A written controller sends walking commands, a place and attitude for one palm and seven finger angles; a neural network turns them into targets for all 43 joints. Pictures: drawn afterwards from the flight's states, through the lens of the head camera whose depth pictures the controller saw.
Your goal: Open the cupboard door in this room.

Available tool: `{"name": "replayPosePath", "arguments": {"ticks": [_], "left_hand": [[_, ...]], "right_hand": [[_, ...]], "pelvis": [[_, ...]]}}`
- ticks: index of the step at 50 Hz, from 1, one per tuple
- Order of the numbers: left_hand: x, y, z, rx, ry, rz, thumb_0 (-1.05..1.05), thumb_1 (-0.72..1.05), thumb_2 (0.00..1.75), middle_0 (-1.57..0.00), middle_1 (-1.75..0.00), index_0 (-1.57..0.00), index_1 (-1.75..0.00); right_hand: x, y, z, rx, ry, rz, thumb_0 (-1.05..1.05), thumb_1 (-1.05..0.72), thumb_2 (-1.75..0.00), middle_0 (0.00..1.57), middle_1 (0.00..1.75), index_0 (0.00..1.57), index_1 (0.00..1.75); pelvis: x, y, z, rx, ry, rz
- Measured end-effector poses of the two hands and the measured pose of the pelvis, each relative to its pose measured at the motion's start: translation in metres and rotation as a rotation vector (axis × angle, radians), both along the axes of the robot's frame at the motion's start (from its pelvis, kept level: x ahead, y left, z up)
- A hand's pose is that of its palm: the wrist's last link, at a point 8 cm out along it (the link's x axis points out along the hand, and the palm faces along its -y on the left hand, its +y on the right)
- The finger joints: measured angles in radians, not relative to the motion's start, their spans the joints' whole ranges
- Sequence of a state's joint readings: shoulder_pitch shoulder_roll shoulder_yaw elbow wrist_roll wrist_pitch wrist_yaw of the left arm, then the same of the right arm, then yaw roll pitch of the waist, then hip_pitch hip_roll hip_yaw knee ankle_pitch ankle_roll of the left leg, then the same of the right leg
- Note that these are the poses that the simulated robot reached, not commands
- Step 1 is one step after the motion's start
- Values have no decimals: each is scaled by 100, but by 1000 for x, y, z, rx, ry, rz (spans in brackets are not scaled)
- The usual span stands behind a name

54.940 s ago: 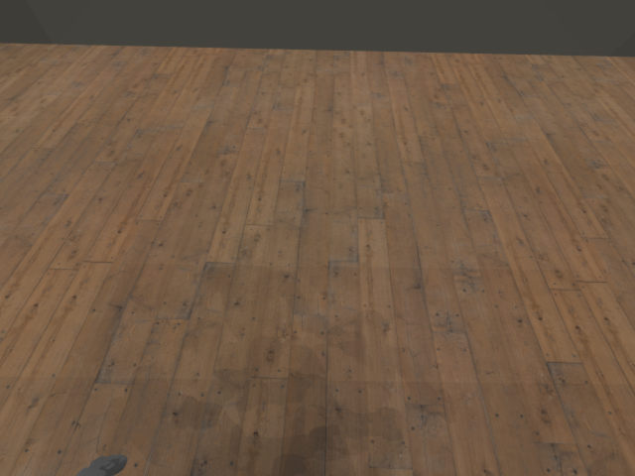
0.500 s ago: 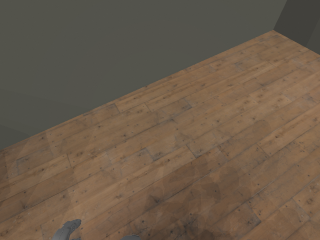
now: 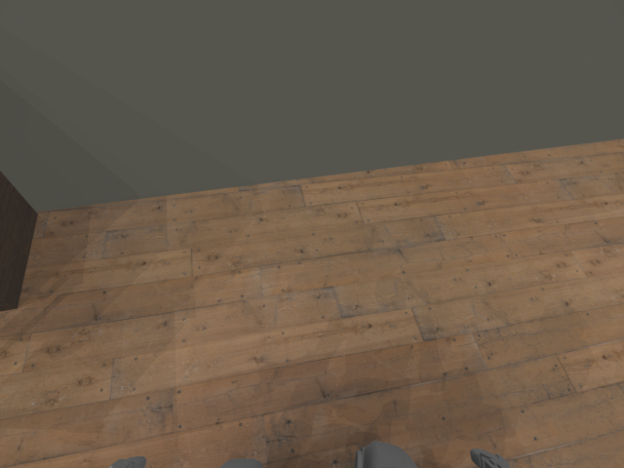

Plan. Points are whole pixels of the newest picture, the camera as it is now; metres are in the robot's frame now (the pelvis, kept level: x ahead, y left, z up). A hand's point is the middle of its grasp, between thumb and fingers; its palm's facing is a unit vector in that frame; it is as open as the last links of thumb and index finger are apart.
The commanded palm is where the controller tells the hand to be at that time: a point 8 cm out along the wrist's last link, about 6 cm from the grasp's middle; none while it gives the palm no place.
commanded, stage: turn to face it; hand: left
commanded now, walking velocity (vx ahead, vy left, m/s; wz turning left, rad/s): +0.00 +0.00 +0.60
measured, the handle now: out of the picture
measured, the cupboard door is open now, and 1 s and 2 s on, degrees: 46 46 46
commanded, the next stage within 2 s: take the last steps up to it in 1.66 s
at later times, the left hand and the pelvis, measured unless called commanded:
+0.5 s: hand out of the picture +0.03 +0.16 -0.16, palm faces +0.29 -0.93 -0.22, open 7.4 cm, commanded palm none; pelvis +0.02 -0.04 +0.00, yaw +18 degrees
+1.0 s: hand out of the picture +0.04 +0.21 -0.15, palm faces +0.55 -0.79 -0.28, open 7.4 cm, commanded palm none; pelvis +0.05 -0.05 +0.00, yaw +35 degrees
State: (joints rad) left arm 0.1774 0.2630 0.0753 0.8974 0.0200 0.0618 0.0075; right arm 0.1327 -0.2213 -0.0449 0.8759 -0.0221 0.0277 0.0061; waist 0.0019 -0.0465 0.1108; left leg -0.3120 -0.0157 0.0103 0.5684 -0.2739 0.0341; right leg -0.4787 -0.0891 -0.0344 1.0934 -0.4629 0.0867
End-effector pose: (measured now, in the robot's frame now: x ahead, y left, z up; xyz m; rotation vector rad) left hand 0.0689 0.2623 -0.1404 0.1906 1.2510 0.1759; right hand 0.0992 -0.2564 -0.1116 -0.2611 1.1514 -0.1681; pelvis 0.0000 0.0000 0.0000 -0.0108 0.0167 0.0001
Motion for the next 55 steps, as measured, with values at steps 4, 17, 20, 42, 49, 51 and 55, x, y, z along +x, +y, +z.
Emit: {"name": "replayPosePath", "arguments": {"ticks": [4, 17, 20, 42, 49, 51, 55], "left_hand": [[10, -1, 13, 15, -56, 24, 1, 91, 90, -20, -30, -20, -29], [-6, -45, 29, 62, -109, 126, 1, 90, 90, -20, -30, -20, -30], [-23, -55, 26, 32, -79, 171, 1, 90, 90, -20, -30, -21, -30], [-88, -6, 15, 32, -62, 487, 1, 91, 90, -20, -30, -20, -29], [-63, -20, 28, 87, -145, 525, 1, 91, 90, -20, -30, -20, -29], [-62, -28, 27, 112, -161, 536, 1, 90, 90, -20, -30, -20, -30], [-73, -52, 31, 96, -134, 586, 1, 90, 90, -20, -30, -20, -30]], "right_hand": [[-5, -3, -2, 12, 45, 22, 1, -90, -89, 20, 30, 20, 30], [24, -38, -25, 60, 121, 103, 1, -90, -89, 20, 30, 20, 30], [44, -33, -17, 60, 113, 147, 1, -90, -90, 20, 30, 20, 30], [126, 52, 2, -1, 47, 492, 1, -90, -89, 20, 30, 20, 30], [134, 32, -18, 22, 125, 514, 1, -90, -89, 20, 30, 21, 30], [143, 26, -27, 30, 133, 522, 1, -90, -89, 20, 30, 21, 30], [163, 27, -27, 25, 144, 564, 1, -90, -89, 20, 30, 20, 30]], "pelvis": [[2, -7, 5, -8, 5, 40], [13, -46, 3, 28, 3, 205], [17, -47, 7, 38, 0, 245], [29, -23, 8, -24, 11, 512], [48, -44, 2, -10, 20, 605], [54, -50, -4, 4, 25, 624], [58, -53, 1, 14, -1, 687]]}}
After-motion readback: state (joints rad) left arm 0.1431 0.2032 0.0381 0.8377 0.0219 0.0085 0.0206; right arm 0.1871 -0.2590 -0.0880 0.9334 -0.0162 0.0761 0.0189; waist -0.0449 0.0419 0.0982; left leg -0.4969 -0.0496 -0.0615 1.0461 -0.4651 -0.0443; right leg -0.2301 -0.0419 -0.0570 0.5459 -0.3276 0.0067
